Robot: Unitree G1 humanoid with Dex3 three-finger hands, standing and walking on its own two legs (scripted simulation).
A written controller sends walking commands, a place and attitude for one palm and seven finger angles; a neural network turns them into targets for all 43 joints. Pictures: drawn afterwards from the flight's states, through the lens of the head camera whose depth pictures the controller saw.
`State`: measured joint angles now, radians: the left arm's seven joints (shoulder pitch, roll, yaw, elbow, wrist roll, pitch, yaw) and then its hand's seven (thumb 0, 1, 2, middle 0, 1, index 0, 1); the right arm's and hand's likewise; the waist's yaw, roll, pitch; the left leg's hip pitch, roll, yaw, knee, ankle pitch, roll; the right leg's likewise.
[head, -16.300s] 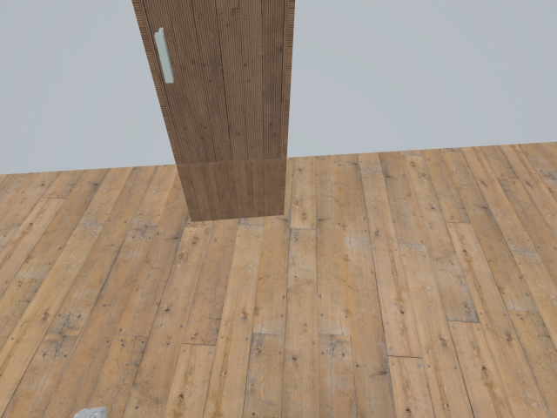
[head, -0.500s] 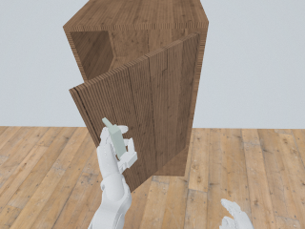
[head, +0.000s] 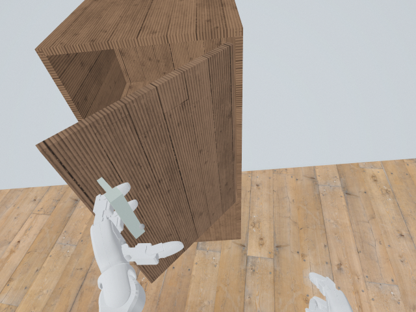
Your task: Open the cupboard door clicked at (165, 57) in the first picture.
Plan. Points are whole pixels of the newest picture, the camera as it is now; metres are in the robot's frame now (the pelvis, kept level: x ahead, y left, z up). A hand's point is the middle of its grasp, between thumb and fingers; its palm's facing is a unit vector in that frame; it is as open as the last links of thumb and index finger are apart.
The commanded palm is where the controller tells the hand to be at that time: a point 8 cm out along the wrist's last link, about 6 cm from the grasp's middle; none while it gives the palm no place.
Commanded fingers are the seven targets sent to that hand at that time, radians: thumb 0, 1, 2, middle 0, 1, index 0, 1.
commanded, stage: open thumb and fingers to let go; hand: left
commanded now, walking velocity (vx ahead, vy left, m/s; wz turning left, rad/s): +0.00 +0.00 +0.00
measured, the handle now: (120, 208) +0.29 +0.17 +0.08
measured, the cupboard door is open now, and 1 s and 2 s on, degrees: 43 42 52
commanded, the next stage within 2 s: slide the hand sideways off the handle in 0.14 s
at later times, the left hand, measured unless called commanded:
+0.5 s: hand (138, 244) +0.23 +0.13 +0.07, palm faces +0.06 -0.99 -0.09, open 16.0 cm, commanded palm +0.20 +0.19 +0.07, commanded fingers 0.00 -0.50 0.30 -0.15 -0.30 -0.15 -0.30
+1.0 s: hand (134, 226) +0.26 +0.14 +0.08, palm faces +0.55 -0.73 -0.42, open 14.2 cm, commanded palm none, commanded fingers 0.00 -0.50 0.30 -0.15 -0.30 -0.15 -0.30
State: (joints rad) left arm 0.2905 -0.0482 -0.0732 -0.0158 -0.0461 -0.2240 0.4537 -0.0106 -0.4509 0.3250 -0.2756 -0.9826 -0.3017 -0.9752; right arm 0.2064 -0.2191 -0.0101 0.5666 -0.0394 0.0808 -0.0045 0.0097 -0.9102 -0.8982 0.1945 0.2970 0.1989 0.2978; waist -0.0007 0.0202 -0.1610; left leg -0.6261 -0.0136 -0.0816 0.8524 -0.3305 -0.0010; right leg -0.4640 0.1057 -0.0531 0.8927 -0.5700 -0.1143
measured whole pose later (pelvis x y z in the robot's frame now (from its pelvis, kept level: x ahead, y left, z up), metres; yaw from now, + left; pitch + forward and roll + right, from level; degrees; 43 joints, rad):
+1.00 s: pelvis +0.03 -0.18 -0.03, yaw +9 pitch +6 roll +7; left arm 0.15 0.26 0.52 0.36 -0.19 -0.14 -0.02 -0.02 -0.50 0.30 -0.54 -0.49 -0.44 -0.72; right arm 0.33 -0.40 -0.14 0.58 -0.05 -0.05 -0.13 0.00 -0.91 -0.90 0.20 0.30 0.20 0.30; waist -0.11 0.22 -0.02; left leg -0.45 0.18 -0.01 0.87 -0.49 -0.09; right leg -0.88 0.14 0.08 1.80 -0.66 -0.02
